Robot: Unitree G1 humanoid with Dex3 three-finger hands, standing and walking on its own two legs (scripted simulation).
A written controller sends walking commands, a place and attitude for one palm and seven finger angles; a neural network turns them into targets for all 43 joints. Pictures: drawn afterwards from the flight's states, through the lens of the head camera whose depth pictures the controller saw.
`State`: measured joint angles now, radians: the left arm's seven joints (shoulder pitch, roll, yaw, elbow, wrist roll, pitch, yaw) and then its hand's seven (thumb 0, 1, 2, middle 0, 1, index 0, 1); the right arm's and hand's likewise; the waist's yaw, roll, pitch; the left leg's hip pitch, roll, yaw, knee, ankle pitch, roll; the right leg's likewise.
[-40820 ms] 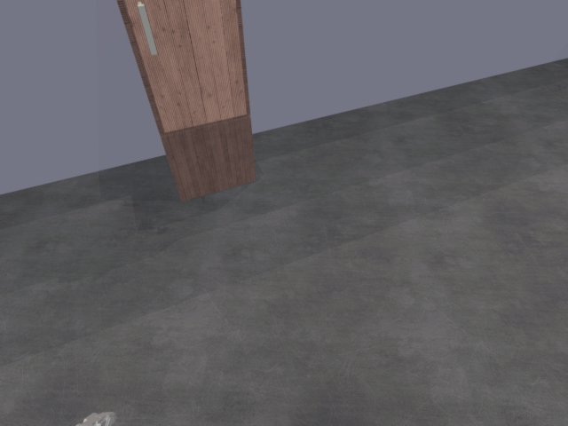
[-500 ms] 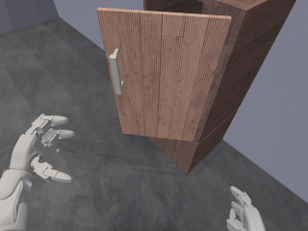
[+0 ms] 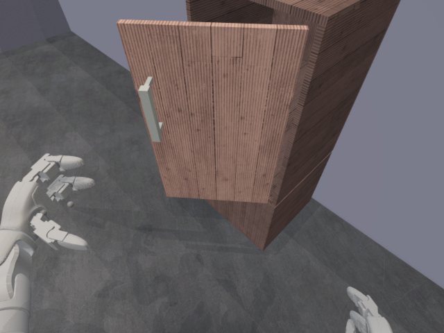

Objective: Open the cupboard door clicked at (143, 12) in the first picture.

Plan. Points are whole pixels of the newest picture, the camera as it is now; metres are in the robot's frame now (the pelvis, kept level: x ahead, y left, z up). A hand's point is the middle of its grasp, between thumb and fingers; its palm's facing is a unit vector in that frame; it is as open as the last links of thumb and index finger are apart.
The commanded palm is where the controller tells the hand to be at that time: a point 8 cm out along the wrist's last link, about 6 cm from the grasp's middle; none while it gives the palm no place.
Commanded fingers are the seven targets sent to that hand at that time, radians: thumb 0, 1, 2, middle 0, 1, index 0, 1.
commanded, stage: raise the hand with hooked fingers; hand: left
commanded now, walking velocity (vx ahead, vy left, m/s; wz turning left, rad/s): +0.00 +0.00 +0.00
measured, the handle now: (153, 110) +0.57 +0.20 +0.08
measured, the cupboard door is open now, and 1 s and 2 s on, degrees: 41 41 41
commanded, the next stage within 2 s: move the hooked fingers beside the handle in 0.22 s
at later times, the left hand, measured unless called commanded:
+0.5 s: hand (78, 198) +0.31 +0.27 +0.09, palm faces +0.03 -1.00 -0.02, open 14.0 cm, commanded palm +0.29 +0.31 +0.10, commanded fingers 0.00 -0.50 0.30 -0.30 -1.20 -0.30 -1.20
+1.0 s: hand (99, 163) +0.39 +0.26 +0.09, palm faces -0.01 -1.00 -0.01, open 14.0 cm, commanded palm +0.36 +0.31 +0.09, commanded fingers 0.00 -0.50 0.30 -0.30 -1.20 -0.30 -1.20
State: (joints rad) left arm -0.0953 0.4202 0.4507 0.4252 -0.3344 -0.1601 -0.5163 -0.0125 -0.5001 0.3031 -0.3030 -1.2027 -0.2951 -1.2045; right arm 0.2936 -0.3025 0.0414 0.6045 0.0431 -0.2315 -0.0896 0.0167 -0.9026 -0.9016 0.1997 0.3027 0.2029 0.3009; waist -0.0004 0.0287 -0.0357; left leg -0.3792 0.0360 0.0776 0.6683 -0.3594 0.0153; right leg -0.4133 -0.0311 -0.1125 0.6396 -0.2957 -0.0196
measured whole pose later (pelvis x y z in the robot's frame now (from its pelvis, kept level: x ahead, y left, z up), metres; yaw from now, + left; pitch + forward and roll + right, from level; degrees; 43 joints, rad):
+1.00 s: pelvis +0.00 +0.00 -0.01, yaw +0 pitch +8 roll -1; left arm -0.47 0.49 0.44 0.81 -0.25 -0.24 -0.49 -0.01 -0.50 0.30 -0.30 -1.20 -0.30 -1.20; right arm 0.35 -0.30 0.04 0.63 0.04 -0.14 -0.08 0.01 -0.90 -0.90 0.20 0.30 0.20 0.30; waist -0.05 0.02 -0.04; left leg -0.49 0.04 0.08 0.71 -0.37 0.02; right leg -0.52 -0.03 -0.10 0.67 -0.30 -0.02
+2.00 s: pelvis +0.01 +0.02 -0.02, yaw -2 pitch +19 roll -3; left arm -0.99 0.75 0.50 1.27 -0.10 -0.29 -0.47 -0.01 -0.50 0.30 -0.30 -1.20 -0.29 -1.20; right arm 0.45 -0.30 0.06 0.62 -0.01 0.06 -0.04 0.01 -0.90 -0.90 0.20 0.30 0.20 0.30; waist -0.19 0.01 -0.07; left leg -0.76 0.06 0.08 0.84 -0.42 0.04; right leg -0.77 -0.01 -0.10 0.74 -0.31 0.00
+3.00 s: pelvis +0.01 +0.01 -0.02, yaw -2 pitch +19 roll -3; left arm -0.95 0.70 0.48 1.22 -0.12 -0.29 -0.43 -0.01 -0.50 0.30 -0.30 -1.20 -0.29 -1.21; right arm 0.45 -0.30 0.06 0.60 0.00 0.08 -0.03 0.01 -0.90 -0.90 0.20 0.30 0.20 0.30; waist -0.18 0.02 -0.07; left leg -0.76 0.07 0.07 0.86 -0.43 0.03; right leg -0.77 0.00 -0.10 0.76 -0.32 -0.01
